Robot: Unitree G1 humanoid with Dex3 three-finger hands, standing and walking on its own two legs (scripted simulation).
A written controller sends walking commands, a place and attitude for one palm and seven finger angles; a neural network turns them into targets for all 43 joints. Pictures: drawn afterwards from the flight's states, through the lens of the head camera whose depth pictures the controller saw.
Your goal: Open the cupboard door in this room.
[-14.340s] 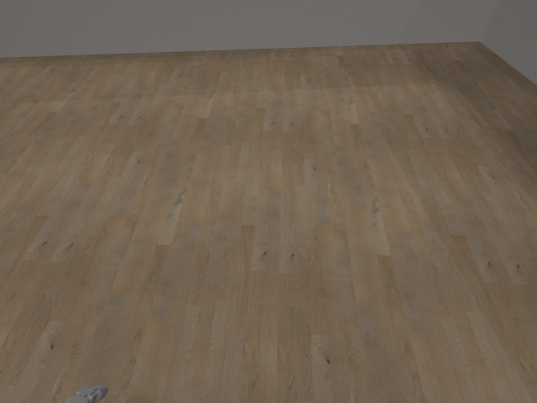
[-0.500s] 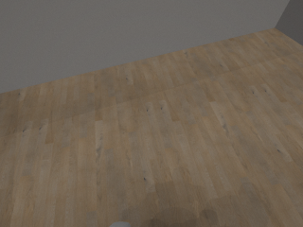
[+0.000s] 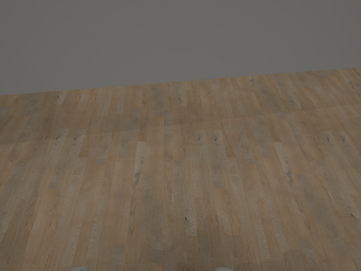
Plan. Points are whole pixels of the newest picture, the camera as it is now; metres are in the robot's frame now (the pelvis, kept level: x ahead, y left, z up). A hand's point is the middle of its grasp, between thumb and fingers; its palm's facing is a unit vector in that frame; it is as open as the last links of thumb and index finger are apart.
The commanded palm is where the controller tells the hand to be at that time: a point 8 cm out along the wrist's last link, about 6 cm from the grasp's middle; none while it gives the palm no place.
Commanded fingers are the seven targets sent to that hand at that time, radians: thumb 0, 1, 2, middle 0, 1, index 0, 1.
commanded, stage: turn or walk to find it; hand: left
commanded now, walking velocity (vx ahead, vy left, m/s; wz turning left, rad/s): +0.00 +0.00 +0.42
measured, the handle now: out of the picture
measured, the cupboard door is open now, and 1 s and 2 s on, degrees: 0 0 0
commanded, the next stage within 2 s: none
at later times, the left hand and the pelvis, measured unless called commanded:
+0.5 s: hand out of the picture -0.01 +0.15 -0.16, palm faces +0.25 -0.94 -0.25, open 7.3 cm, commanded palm none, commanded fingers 0.00 0.90 0.90 -0.20 -0.30 -0.20 -0.30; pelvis -0.02 -0.05 +0.00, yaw +14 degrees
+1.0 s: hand out of the picture -0.06 +0.21 -0.17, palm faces +0.46 -0.86 -0.25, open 7.4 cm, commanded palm none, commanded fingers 0.00 0.90 0.90 -0.20 -0.30 -0.20 -0.30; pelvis -0.04 -0.01 +0.00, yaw +25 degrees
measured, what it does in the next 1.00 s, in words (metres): steps on the spot, turning left: right foot, then left foot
